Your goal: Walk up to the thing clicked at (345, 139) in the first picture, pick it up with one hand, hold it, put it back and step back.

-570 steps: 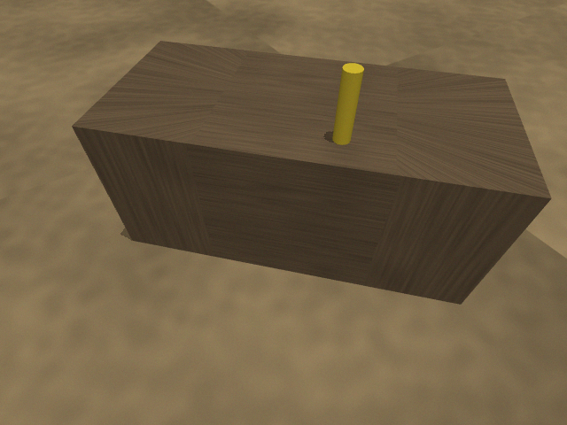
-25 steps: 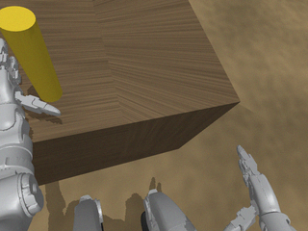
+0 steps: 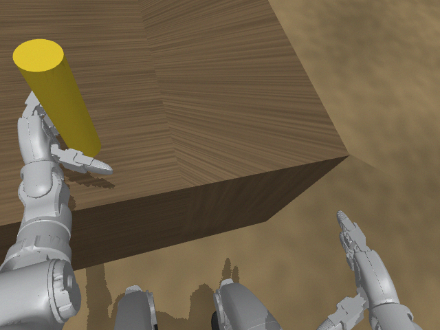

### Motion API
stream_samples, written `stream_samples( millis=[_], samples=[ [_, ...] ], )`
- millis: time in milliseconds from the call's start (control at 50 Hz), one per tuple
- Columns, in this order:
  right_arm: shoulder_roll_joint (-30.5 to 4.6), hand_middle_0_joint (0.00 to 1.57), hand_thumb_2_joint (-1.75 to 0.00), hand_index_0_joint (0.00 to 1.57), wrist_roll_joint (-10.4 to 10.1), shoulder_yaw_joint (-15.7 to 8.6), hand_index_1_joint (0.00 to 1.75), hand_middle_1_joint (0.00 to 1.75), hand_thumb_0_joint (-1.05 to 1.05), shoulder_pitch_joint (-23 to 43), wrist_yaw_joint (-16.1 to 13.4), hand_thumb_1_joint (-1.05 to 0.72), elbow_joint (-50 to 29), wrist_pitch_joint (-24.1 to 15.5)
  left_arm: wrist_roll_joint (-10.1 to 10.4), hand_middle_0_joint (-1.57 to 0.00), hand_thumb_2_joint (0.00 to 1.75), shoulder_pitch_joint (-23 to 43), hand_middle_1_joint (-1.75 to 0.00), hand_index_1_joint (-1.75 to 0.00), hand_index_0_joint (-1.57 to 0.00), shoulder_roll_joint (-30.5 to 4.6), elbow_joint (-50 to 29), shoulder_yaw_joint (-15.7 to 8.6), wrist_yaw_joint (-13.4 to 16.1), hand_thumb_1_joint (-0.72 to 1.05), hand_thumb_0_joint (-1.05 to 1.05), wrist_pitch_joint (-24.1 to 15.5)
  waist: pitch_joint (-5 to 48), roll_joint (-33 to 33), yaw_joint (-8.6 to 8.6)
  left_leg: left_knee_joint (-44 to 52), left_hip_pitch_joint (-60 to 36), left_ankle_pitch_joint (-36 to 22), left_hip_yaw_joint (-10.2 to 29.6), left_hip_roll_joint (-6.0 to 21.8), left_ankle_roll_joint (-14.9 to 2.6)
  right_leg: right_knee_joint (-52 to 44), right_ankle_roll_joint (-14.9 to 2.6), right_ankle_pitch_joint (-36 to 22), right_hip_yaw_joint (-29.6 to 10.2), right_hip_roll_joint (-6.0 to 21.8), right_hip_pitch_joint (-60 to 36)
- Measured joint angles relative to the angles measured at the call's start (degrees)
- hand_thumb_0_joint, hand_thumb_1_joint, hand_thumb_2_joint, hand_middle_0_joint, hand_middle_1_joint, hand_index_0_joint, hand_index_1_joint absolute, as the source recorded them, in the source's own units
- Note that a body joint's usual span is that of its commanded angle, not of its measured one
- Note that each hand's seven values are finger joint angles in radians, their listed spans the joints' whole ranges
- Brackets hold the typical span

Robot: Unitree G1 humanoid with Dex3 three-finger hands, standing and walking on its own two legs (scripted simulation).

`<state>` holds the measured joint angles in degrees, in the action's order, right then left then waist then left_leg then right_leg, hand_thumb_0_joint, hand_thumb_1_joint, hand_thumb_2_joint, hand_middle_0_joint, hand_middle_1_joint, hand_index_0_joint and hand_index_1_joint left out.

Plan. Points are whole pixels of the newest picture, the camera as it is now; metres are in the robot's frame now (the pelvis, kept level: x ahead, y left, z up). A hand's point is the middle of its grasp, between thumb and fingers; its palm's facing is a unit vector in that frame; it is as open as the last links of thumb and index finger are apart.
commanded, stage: close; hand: left
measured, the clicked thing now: (67, 111) +0.49 +0.17 +0.05
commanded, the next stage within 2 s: settle in 0.62 s
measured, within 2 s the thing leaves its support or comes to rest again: leaves its support in 0.96 s
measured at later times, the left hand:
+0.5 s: hand (76, 127) +0.49 +0.17 +0.01, palm faces +0.09 -1.00 +0.02, open 11.1 cm
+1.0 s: hand (80, 128) +0.48 +0.16 +0.02, palm faces +0.09 -1.00 -0.01, open 7.8 cm
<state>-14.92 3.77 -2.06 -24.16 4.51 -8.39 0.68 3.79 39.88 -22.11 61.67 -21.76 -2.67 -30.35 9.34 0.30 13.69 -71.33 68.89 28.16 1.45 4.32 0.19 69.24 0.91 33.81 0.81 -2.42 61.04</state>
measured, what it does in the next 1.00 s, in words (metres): stands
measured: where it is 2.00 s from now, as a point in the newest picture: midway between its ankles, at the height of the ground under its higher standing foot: outside the picture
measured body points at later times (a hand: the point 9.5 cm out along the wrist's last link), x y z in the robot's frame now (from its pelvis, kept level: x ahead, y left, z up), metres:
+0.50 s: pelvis -0.01 +0.00 +0.00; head +0.14 +0.05 +0.42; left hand +0.48 +0.22 +0.01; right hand +0.16 -0.25 +0.02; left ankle +0.04 +0.12 -0.63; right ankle -0.01 -0.13 -0.63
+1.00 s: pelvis +0.00 +0.00 +0.01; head +0.13 +0.05 +0.44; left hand +0.47 +0.22 +0.02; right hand +0.16 -0.25 +0.02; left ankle +0.04 +0.12 -0.63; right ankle -0.01 -0.13 -0.63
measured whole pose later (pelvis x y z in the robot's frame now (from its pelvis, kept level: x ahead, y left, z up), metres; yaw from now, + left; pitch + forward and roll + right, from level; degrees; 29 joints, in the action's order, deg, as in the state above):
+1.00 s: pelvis +0.00 +0.00 +0.01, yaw +0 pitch +24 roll -4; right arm -14.2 4.1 -2.1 -23.6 4.2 -5.2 1.8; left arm 2.9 39.4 -21.0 58.8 -18.9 -1.1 -28.2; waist 8.5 0.3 12.9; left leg -69.4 66.1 27.4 1.2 4.2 0.1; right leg 67.2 1.1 32.9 0.5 -2.3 58.4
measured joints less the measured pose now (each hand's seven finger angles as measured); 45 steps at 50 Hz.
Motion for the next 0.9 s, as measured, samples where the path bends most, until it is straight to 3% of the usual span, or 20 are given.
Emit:
stream_samples(
  millis=[160,520,640,900],
  samples=[
    [-0.1,0.06,-0.05,0.06,0.5,0.1,0.05,0.06,-0.01,0.1,0.4,0.49,-0.3,0.0,-0.8,-0.49,0.13,0.2,-0.31,-0.3,-0.5,-0.6,0.7,0.9,-1.0,-0.49,-0.02,-1.6,-0.4,0.6,0.29,-0.3,0.7,-0.3,0.4,-0.1,0.4,0.7,-0.38,0.1,0.4,0.1,0.7],
    [-0.3,0.06,-0.05,0.06,0.4,0.7,0.05,0.06,-0.01,0.7,0.5,0.49,0.1,0.2,-0.6,-0.8,0.41,3.5,-0.62,-0.61,-0.81,-3.2,4.2,-1.4,-2.3,-0.22,-0.01,-1.1,-0.1,0.0,1.32,-0.6,1.7,-0.5,0.0,0.1,-0.02,0.8,0.01,-0.5,0.0,-0.1,1.8],
    [0.1,0.06,-0.05,0.06,0.2,0.3,0.05,0.05,-0.01,-0.4,0.3,0.49,1.0,0.4,0.1,-0.97,0.56,1.6,-0.79,-0.78,-0.99,-1.3,1.3,0.9,-1.8,-0.09,-0.01,-0.6,0.3,0.1,0.34,-0.2,0.7,-0.3,0.0,0.0,-0.19,-0.1,0.2,-0.5,-0.1,0.0,0.6],
    [0.5,0.06,-0.06,0.06,0.4,-0.2,0.05,0.06,-0.01,0.8,0.1,0.51,2.3,0.6,-1.5,-0.85,0.98,-0.4,-1.01,-1.01,-0.87,0.6,-1.6,2.3,0.8,-0.08,0.0,0.6,-0.5,-0.1,-0.33,0.9,-1.4,-0.5,-0.3,-0.1,-0.29,-1.1,0.32,-0.7,-0.3,0.1,-1.4]
  ],
)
